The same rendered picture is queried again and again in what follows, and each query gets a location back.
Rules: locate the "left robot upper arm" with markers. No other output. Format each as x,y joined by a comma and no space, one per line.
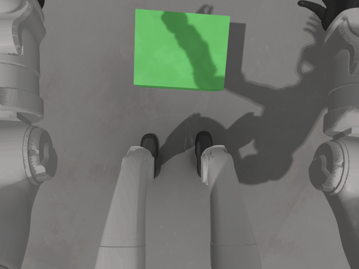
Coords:
27,159

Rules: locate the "robot right shin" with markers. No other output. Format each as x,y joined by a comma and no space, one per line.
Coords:
217,148

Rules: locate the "right robot hand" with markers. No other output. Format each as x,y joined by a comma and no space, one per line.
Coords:
332,10

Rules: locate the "robot left shin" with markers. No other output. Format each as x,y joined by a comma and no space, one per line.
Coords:
136,149

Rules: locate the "right robot upper arm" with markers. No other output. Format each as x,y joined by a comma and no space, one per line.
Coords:
335,171

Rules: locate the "carton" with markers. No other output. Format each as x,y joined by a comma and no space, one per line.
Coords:
177,50

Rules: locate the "robot shin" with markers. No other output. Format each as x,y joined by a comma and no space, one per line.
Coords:
217,148
136,149

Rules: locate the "left robot forearm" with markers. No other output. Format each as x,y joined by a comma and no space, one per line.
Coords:
21,32

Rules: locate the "right robot forearm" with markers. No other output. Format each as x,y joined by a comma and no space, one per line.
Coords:
341,51

